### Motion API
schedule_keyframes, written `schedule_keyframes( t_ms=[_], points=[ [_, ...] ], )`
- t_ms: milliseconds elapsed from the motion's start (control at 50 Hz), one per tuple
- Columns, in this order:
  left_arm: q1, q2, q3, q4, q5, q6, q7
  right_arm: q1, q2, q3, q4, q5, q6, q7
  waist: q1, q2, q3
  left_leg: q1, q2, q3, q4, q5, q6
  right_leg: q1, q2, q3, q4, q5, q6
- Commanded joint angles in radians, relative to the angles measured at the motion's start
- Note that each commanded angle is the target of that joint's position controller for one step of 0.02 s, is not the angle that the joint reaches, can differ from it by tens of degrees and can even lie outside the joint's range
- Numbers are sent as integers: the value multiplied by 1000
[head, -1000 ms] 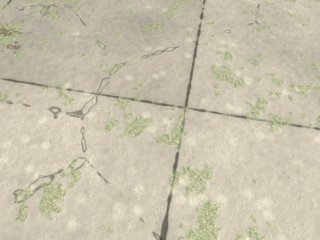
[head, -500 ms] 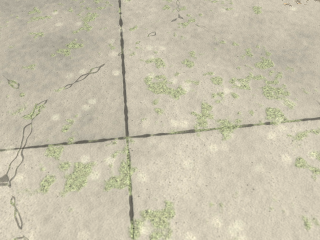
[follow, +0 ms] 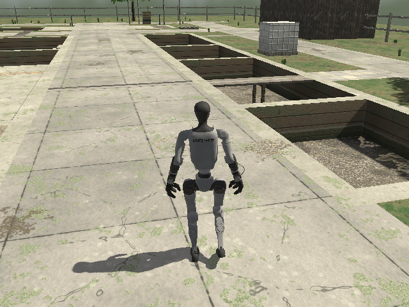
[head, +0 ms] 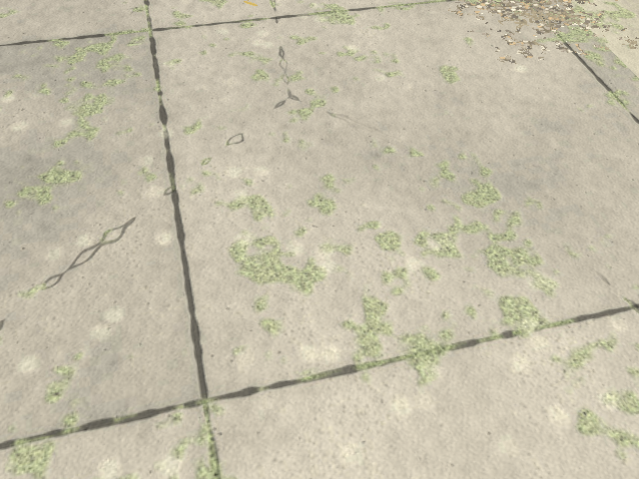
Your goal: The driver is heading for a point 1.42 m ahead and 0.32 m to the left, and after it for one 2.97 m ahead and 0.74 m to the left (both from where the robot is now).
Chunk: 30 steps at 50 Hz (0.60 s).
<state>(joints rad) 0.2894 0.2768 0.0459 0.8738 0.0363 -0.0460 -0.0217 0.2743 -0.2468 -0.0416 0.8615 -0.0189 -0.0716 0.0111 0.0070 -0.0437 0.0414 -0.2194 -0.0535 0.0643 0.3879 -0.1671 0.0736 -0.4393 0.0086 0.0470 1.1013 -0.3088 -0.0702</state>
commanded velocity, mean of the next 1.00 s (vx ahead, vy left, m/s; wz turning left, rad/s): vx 0.50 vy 0.00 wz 0.28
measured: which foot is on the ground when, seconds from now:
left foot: down 0.00-0.34, up 0.36-0.86, down 0.88-1.00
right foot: up 0.00-0.32, down 0.34-0.90, up 0.92-1.00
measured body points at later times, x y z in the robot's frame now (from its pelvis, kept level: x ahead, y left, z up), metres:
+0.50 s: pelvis +0.27 -0.05 +0.00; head +0.29 -0.06 +0.45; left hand +0.36 +0.22 -0.11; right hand +0.29 -0.31 -0.15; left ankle +0.19 +0.08 -0.66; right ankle +0.30 -0.12 -0.74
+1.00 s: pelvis +0.52 +0.03 -0.02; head +0.55 +0.05 +0.43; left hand +0.48 +0.29 -0.15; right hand +0.73 -0.18 -0.14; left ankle +0.55 +0.09 -0.74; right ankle +0.44 -0.13 -0.64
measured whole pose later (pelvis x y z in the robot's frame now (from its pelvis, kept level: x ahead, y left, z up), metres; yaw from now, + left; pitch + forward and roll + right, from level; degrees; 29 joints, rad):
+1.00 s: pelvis +0.52 +0.03 -0.02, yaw +22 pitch +0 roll +0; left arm 0.28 0.23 0.04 0.88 0.02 -0.07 0.00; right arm 0.17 -0.27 -0.08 0.85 -0.02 -0.01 0.02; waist 0.02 -0.01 0.07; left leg -0.34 -0.11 0.08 0.54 -0.21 0.14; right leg -0.34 -0.07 -0.05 1.24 -0.37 0.00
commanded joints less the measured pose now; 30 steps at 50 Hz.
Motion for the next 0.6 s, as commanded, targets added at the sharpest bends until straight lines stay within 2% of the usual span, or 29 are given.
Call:
schedule_keyframes(
  t_ms=[20, 80, 140, 220, 280, 300, 320, 340, 360, 380, 400, 420, 440, 460, 480, 540, 600],
  points=[
    [39, 48, 6, -41, 6, 8, -11, 52, -108, -22, -11, 12, -30, 3, 18, 124, -11, 69, 261, -248, -252, 145, 139, -127, -70, -6, -29, 69, 26],
    [-101, 38, -5, -86, 4, 8, -15, 98, -104, -21, 17, 13, -27, 4, -9, 115, 25, 100, 235, -190, -287, 180, 138, -210, -103, -46, -170, 170, 54],
    [-214, 11, -20, -119, -3, 4, -19, 139, -110, -22, 42, 15, -26, 4, -37, 116, 32, 115, 209, -133, -279, 256, 118, -172, -93, -85, -352, 266, 64],
    [-308, 18, -25, -146, -8, -1, -15, 196, -124, -23, 74, 8, -23, -2, -63, 118, 35, 199, 242, -126, -237, 351, 109, -128, -66, -108, -487, 282, 45],
    [-307, 37, -17, -153, -6, -10, -7, 197, -134, -26, 90, 2, -15, -12, -45, 119, 34, 265, 278, -144, -159, 483, 97, -71, -43, -104, -546, 192, 8],
    [-252, 47, -11, -139, -4, -15, -2, 185, -141, -27, 92, 1, -12, -15, -14, 119, 11, 270, 275, -146, -88, 596, 87, 8, -19, -105, -577, 153, -6],
    [-130, 61, -1, -98, 1, -26, 6, 169, -146, -27, 93, 4, -8, -15, 43, 98, -49, 249, 247, -128, 53, 671, 72, 163, 9, -116, -645, 162, -25],
    [38, 106, 17, -47, 17, -39, 18, 162, -129, -20, 84, 11, -8, -13, 106, 55, -155, 127, 198, -99, 254, 560, 54, 413, -49, -57, -663, 175, -57],
    [183, 206, 41, -38, 43, -45, 34, 184, -50, 2, 33, 32, -12, -9, 136, -97, -307, -134, 103, -42, 583, 146, 20, 696, -341, 279, -697, 62, -122],
    [172, 246, 56, -30, 19, -28, 29, 272, -40, -4, 45, 39, -3, -14, 91, -216, -363, -348, -11, -57, 789, -386, 14, 756, -485, 585, -813, 37, -200],
    [83, 155, 37, -43, -5, -21, 24, 188, -125, -27, 58, 14, 10, -20, 69, -44, -210, -399, 63, -128, 832, -305, 26, 620, -419, 475, -831, -62, -163],
    [-4, 92, 20, -55, -11, -25, 21, 140, -101, -26, 47, 14, 8, -11, 41, -28, -91, -392, 98, -130, 799, -214, 25, 477, -372, 334, -878, -28, -134],
    [-44, 55, 11, -56, -9, -32, 19, 124, -77, -24, 51, 13, 13, -5, 18, -25, -43, -358, 124, -124, 762, -162, 19, 392, -326, 231, -917, 39, -100],
    [-49, 40, 6, -47, -13, -39, 24, 125, -71, -26, 56, -2, 26, 1, 0, -42, -13, -331, 138, -118, 740, -138, 9, 335, -293, 149, -937, 107, -77],
    [-47, 34, 5, -38, -15, -46, 27, 137, -54, -25, 60, -9, 39, 10, -18, -50, -9, -308, 144, -112, 736, -117, -2, 304, -273, 90, -950, 156, -64],
    [-4, 52, 13, -14, -25, -71, 30, 77, -36, -28, 34, -9, 60, 25, -31, -28, -1, -371, 152, -96, 731, -38, -19, 317, -264, -17, -972, 292, -67],
    [41, 47, 15, 9, -21, -72, 33, -22, -31, -27, -3, -9, 65, 34, -19, -24, 24, -463, 162, -82, 666, 61, -33, 347, -252, -101, -981, 354, -71]
  ],
)
Keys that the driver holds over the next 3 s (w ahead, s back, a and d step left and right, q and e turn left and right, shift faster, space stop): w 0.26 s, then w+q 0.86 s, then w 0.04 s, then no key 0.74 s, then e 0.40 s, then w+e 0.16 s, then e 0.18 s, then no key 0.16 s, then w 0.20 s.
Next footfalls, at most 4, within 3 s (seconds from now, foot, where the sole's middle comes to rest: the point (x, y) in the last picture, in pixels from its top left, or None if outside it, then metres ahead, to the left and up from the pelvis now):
0.34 right None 0.34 -0.12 -0.78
0.88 left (275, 432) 0.59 0.10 -0.78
1.40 right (283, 306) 0.91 0.10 -0.78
1.76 left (221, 369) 0.73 0.23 -0.78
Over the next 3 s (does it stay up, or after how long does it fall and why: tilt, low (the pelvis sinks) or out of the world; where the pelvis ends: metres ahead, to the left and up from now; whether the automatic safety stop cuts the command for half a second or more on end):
stays up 0.89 0.14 -0.01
